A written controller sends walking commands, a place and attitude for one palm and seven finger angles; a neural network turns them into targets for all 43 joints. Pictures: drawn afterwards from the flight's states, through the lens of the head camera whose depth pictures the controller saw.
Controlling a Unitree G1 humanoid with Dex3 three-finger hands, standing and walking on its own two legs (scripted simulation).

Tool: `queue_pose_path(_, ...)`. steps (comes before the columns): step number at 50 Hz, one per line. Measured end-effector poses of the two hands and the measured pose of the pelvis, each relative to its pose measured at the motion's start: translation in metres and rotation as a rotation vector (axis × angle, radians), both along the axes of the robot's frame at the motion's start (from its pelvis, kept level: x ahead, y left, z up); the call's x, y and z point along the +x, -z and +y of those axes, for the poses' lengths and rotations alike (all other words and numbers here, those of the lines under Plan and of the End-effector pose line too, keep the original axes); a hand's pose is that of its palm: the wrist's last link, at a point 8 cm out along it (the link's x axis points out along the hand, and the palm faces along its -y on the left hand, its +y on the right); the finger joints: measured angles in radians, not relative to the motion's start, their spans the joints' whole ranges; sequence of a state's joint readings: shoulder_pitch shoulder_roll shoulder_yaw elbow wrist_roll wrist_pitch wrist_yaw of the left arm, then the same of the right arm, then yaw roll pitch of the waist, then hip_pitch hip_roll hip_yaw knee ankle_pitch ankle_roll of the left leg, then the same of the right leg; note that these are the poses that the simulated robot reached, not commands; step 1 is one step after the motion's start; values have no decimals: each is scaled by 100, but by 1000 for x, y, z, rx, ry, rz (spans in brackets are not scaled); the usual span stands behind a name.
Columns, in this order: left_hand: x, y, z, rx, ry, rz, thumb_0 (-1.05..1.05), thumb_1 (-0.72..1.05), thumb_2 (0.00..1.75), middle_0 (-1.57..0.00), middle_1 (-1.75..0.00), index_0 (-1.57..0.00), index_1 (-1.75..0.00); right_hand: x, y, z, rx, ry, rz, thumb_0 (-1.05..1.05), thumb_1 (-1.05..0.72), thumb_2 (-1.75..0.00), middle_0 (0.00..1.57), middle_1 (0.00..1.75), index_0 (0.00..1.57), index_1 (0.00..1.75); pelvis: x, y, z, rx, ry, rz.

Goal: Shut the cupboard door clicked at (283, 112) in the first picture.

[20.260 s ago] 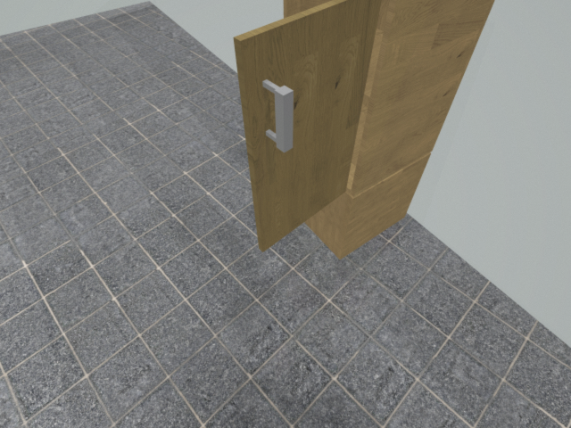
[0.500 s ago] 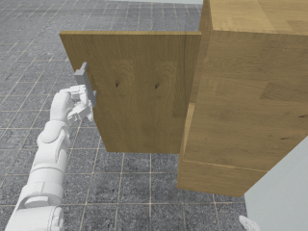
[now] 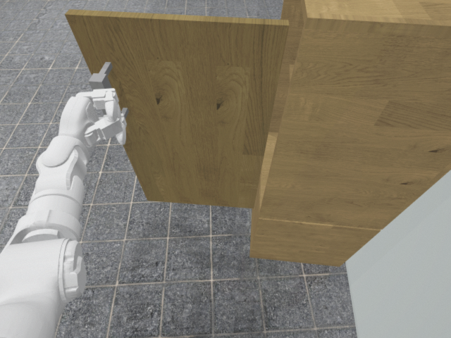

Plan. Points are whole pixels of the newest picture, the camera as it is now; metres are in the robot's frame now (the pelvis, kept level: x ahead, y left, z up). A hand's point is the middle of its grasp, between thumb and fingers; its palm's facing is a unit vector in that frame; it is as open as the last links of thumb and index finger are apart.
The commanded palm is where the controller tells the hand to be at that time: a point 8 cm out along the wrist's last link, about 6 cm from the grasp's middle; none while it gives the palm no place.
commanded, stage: push the door shut along its arc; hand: left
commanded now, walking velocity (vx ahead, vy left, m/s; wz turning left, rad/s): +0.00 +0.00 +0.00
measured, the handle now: (113, 98) +0.53 +0.20 +0.12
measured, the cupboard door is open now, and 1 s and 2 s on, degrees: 91 75 64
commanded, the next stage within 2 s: pull the fist back off the door in 1.38 s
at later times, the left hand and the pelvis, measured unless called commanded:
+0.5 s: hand (125, 105) +0.50 +0.17 +0.13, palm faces -0.24 -0.97 +0.00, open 3.2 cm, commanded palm +0.51 +0.20 +0.13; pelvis -0.01 +0.02 -0.01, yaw +0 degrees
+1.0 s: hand (171, 80) +0.56 +0.09 +0.14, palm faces -0.37 -0.93 +0.03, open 3.1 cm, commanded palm +0.57 +0.15 +0.13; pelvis +0.00 +0.02 -0.03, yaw -1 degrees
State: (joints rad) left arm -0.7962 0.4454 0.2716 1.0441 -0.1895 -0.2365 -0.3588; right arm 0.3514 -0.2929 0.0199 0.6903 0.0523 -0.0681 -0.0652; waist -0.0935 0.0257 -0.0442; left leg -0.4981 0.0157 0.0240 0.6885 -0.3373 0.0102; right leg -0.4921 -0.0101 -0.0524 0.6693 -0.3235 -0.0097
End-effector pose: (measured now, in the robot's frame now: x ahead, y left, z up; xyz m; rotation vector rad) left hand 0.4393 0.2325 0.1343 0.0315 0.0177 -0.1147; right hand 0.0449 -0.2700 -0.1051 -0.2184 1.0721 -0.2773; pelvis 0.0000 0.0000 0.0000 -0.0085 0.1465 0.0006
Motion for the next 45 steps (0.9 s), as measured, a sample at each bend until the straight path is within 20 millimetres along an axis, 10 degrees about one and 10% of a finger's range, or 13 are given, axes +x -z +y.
queue_pose_path(10, 17, 0, 0, -10, 47, 10, 2, 90, 90, -131, -150, -134, -149, -44, 3, 0, -24, 41, 117, 1, -91, -90, 20, 30, 20, 30, -4, 4, 5, -10, -5, 35)
queue_pose_path(30, 64, 0, -7, -23, 148, 28, 2, 90, 90, -130, -150, -133, -150, -67, 5, 16, -52, 51, 187, 0, -91, -90, 20, 30, 20, 30, -8, 15, 20, -31, -7, 128)
queue_pose_path(45, 106, -2, -58, -37, 245, 44, 2, 90, 90, -130, -150, -130, -150, -88, 10, 21, -54, 90, 274, 0, -91, -90, 20, 30, 20, 30, -3, 23, 21, -35, -2, 189)
